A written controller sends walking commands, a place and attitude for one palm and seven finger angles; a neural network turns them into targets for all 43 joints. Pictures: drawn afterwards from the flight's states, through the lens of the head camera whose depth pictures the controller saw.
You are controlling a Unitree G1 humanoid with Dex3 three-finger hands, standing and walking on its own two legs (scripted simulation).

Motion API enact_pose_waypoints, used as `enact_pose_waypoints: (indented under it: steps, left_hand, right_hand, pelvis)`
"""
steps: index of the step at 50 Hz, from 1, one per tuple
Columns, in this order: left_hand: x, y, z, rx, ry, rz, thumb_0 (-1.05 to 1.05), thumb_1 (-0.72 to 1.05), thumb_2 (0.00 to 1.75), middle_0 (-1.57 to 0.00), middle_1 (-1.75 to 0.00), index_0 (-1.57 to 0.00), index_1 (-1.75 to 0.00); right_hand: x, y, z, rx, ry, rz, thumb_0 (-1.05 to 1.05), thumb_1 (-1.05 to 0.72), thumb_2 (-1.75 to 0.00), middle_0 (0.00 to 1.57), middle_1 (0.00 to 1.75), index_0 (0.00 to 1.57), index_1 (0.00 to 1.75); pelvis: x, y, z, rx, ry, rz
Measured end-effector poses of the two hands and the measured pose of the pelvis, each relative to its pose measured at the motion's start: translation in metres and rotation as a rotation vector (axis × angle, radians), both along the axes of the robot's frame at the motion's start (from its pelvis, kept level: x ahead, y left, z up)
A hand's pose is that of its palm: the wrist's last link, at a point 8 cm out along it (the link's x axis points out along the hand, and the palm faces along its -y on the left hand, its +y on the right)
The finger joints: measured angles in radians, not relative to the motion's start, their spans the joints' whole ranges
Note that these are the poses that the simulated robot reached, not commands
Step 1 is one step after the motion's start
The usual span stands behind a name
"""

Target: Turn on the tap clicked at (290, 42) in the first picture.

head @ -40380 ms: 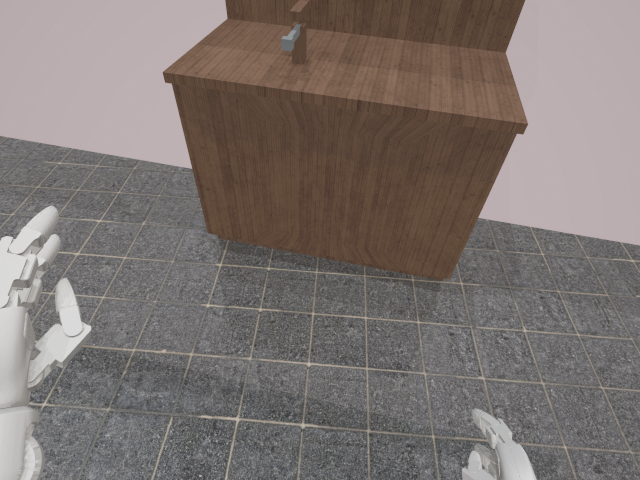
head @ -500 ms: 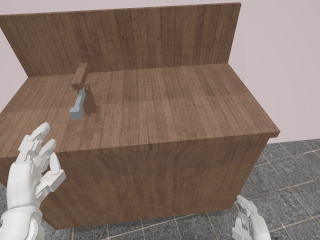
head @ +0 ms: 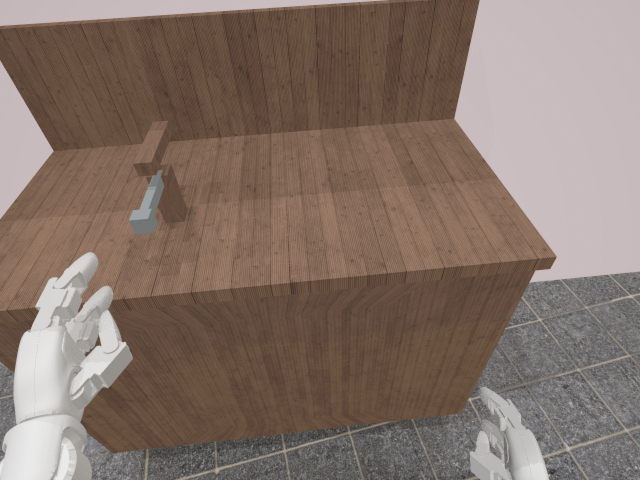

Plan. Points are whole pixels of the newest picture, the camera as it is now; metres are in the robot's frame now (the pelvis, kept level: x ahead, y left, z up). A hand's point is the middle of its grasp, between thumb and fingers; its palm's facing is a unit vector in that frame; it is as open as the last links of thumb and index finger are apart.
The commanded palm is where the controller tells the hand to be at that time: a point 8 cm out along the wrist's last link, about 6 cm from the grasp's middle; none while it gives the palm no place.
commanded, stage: turn the palm inward beside the body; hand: left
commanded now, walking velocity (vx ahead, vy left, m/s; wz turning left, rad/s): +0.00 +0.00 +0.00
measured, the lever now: (143, 221) +0.42 +0.34 +0.10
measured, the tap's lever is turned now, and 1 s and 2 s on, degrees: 0 0 0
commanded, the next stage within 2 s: reach beside the lever's end, fingers flat in 0.12 s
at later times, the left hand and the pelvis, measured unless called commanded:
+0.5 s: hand (121, 319) +0.22 +0.25 +0.14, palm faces +0.44 -0.89 -0.09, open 7.4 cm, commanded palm +0.18 +0.30 +0.15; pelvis +0.01 +0.02 +0.00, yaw +0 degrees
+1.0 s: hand (117, 293) +0.26 +0.28 +0.13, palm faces +0.49 -0.87 -0.10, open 7.5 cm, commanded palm +0.22 +0.33 +0.14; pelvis +0.01 +0.01 +0.00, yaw -1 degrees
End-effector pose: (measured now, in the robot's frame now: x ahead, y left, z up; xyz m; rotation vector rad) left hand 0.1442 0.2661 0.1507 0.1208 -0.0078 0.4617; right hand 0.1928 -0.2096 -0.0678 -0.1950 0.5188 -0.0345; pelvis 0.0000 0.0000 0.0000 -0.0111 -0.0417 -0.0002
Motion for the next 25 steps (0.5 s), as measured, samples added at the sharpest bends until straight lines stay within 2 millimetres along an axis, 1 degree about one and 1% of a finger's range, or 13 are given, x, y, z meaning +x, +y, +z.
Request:
enact_pose_waypoints:
  steps: [8,15,19,25]
  left_hand:
    - [0.006,0.008,0.001,0.000,-0.009,-0.009,0.01,0.89,0.90,-0.20,-0.30,-0.20,-0.30]
    - [0.014,0.015,0.002,0.005,-0.017,-0.019,0.01,0.89,0.90,-0.20,-0.30,-0.20,-0.30]
    - [0.021,0.022,-0.001,-0.010,-0.010,-0.013,0.01,0.89,0.90,-0.20,-0.30,-0.20,-0.30]
    - [0.037,0.026,-0.007,-0.024,0.003,-0.006,0.01,0.90,0.90,-0.20,-0.30,-0.20,-0.30]
  right_hand:
    - [0.009,0.008,0.001,-0.006,-0.002,0.014,0.01,-0.90,-0.90,0.20,0.30,0.20,0.30]
    - [0.014,0.017,0.002,-0.003,-0.013,0.019,0.01,-0.90,-0.90,0.20,0.30,0.20,0.30]
    - [0.015,0.020,0.002,-0.004,-0.007,0.016,0.01,-0.90,-0.90,0.20,0.30,0.20,0.30]
    - [0.013,0.021,0.001,-0.013,0.009,0.006,0.01,-0.90,-0.90,0.20,0.30,0.20,0.30]
  pelvis:
    - [0.010,0.006,0.000,0.004,0.018,-0.001]
    - [0.015,0.012,0.000,0.005,0.022,-0.003]
    - [0.015,0.014,0.000,0.005,0.022,-0.003]
    - [0.014,0.016,0.001,0.004,0.024,-0.004]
